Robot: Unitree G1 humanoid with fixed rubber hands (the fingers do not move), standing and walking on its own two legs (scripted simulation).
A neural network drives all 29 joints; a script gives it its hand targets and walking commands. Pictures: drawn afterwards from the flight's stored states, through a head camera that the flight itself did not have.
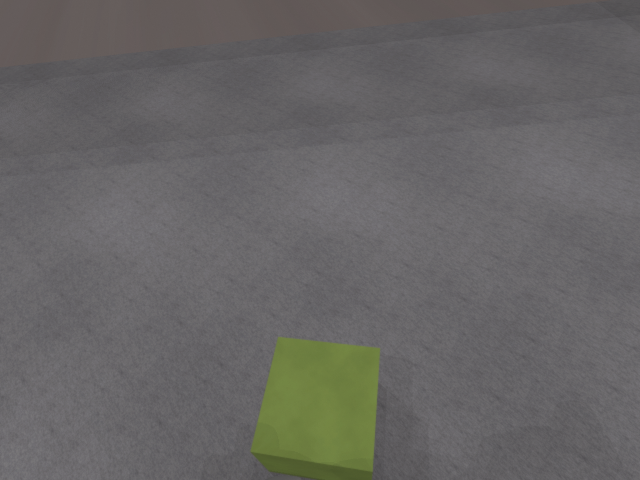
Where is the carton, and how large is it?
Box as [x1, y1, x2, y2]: [250, 337, 379, 479]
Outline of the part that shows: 278,337 250,451 269,471 316,479 371,479 379,348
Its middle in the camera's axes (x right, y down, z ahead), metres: +0.01 +0.47 +1.08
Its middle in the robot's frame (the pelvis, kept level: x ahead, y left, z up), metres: +0.39 +0.10 -0.65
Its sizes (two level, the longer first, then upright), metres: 0.297 0.288 0.247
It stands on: the floor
